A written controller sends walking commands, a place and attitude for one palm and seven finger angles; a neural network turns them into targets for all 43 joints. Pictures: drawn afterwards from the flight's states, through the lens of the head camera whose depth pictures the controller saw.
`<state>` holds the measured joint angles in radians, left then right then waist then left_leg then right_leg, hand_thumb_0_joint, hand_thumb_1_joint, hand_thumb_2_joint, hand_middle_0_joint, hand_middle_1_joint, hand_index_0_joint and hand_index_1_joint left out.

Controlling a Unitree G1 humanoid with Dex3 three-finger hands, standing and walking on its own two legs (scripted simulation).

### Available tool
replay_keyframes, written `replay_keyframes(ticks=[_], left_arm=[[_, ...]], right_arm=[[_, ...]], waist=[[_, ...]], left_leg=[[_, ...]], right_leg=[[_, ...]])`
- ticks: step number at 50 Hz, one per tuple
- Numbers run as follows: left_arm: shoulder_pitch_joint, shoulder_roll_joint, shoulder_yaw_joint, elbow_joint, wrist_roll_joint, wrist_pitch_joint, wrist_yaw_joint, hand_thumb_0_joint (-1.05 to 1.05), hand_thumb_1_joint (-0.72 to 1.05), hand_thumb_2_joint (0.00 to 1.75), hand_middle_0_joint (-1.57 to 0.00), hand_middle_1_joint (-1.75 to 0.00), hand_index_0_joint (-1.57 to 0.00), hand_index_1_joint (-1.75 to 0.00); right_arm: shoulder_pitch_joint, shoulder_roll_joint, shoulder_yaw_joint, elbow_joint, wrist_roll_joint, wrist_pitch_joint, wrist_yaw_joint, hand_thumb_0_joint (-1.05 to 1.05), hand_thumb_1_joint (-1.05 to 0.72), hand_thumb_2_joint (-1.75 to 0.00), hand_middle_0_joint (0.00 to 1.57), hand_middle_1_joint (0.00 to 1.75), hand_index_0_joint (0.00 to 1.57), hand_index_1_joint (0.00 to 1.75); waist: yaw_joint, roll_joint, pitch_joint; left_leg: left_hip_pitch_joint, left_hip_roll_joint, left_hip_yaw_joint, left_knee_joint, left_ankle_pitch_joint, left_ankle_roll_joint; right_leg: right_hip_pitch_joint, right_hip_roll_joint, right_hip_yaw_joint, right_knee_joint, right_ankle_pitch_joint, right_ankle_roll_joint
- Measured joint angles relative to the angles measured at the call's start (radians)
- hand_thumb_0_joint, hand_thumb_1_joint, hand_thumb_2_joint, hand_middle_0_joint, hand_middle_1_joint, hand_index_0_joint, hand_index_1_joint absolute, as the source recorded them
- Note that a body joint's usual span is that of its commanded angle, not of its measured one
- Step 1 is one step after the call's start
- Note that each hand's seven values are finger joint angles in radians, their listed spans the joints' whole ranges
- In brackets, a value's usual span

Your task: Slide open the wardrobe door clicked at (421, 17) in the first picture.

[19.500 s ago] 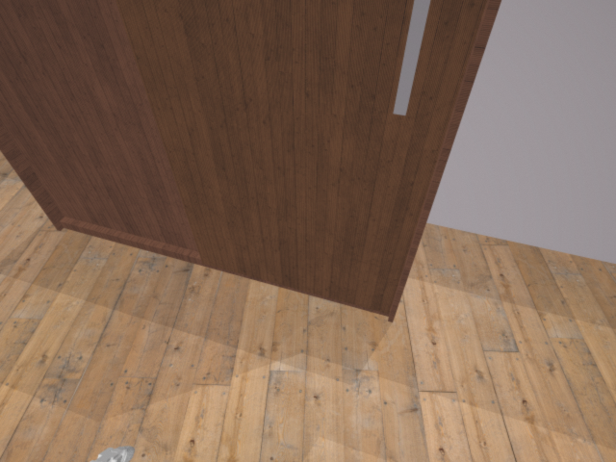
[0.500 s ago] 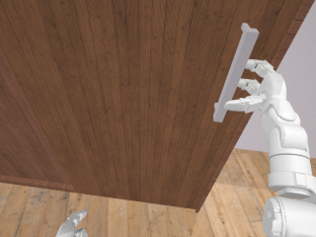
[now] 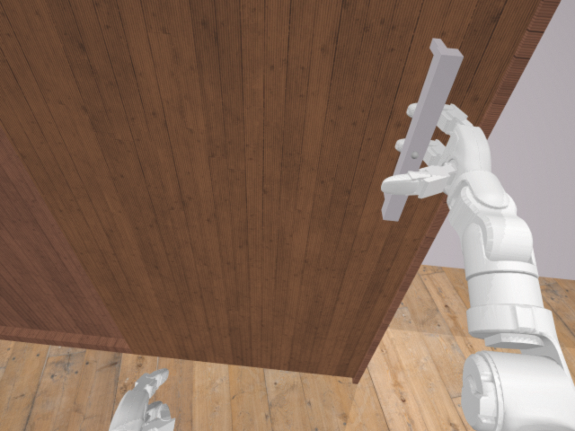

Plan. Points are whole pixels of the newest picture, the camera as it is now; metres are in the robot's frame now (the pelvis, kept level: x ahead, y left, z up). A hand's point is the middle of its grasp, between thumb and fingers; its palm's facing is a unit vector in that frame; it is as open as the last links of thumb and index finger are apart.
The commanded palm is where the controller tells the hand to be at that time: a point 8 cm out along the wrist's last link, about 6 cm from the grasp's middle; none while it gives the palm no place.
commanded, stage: slide the fingers in behind the handle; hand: right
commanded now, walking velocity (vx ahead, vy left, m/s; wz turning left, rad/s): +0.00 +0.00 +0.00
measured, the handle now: (411, 139) +0.46 -0.14 +0.22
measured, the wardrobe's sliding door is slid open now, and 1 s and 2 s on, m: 0.00 0.00 0.00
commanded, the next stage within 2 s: grip the handle and tug to test in 0.92 s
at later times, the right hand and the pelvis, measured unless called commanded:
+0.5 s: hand (407, 159) +0.40 -0.12 +0.23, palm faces +0.04 +1.00 +0.01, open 14.0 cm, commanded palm +0.38 -0.17 +0.22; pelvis +0.00 +0.01 +0.00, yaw +0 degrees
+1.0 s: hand (405, 155) +0.40 -0.12 +0.23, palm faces +0.04 +1.00 +0.02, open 14.0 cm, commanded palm +0.38 -0.17 +0.22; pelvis +0.00 +0.00 +0.00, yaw +0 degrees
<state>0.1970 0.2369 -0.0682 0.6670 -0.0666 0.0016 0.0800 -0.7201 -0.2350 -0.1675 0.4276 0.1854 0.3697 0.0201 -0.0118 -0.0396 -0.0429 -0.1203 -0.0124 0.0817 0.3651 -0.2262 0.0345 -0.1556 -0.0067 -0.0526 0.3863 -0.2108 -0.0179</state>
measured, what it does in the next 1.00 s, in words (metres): stands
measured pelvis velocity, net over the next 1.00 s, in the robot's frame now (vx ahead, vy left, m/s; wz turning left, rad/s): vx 0.00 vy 0.00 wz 0.01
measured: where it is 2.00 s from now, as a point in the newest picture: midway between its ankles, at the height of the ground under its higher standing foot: outside the picture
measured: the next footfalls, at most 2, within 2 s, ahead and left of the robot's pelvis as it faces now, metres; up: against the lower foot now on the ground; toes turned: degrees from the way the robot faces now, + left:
none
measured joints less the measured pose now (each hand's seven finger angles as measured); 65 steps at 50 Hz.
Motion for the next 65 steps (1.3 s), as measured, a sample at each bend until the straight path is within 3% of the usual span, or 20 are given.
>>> replay_keyframes(ticks=[13, 23, 41, 54, 65], left_arm=[[0.017, 0.000, 0.009, -0.003, 0.007, 0.032, -0.012, 0.01, 0.91, 0.90, -0.20, -0.30, -0.20, -0.30], [-0.026, 0.008, 0.008, -0.002, 0.003, 0.028, -0.004, 0.01, 0.91, 0.90, -0.20, -0.30, -0.20, -0.30], [-0.010, -0.009, -0.004, 0.012, 0.006, 0.023, -0.001, 0.01, 0.91, 0.90, -0.20, -0.30, -0.20, -0.30], [0.019, 0.002, 0.008, 0.016, 0.005, 0.020, -0.002, 0.01, 0.91, 0.90, -0.20, -0.30, -0.20, -0.30], [-0.003, -0.002, 0.005, 0.014, 0.006, 0.014, 0.001, 0.01, 0.91, 0.90, -0.20, -0.30, -0.20, -0.30]], right_arm=[[0.079, 0.028, -0.022, -0.114, -0.007, 0.025, -0.036, -0.01, 0.50, -0.30, 0.30, 1.20, 0.30, 1.20], [0.075, 0.032, 0.018, -0.142, 0.000, 0.066, -0.030, -0.01, 0.50, -0.30, 0.30, 1.20, 0.30, 1.20], [-0.005, 0.036, 0.025, -0.014, -0.006, 0.026, -0.046, -0.01, 0.50, -0.30, 0.30, 1.20, 0.30, 1.20], [0.030, 0.032, 0.011, -0.043, -0.010, 0.009, -0.047, -0.01, 0.49, -0.30, 0.30, 1.20, 0.30, 1.20], [0.004, 0.030, 0.013, -0.019, -0.011, 0.018, -0.053, -0.01, 0.21, -0.42, 0.33, 1.24, 0.33, 1.24]], waist=[[0.004, -0.002, -0.010], [-0.013, 0.004, 0.002], [-0.003, 0.003, 0.001], [0.005, 0.004, 0.001], [0.005, 0.008, 0.000]], left_leg=[[0.022, -0.008, -0.019, -0.006, -0.008, 0.004], [0.029, -0.008, 0.004, -0.001, -0.010, 0.008], [0.014, -0.007, 0.008, -0.002, 0.003, 0.009], [0.018, -0.008, -0.008, -0.011, 0.011, 0.005], [0.016, -0.006, -0.006, -0.014, 0.013, 0.002]], right_leg=[[0.033, -0.007, -0.017, -0.016, -0.010, 0.005], [0.027, -0.007, 0.006, -0.001, -0.007, 0.009], [0.013, -0.005, 0.010, -0.004, 0.007, 0.008], [0.021, -0.007, -0.005, -0.011, 0.008, 0.004], [0.017, -0.004, -0.003, -0.011, 0.010, 0.002]])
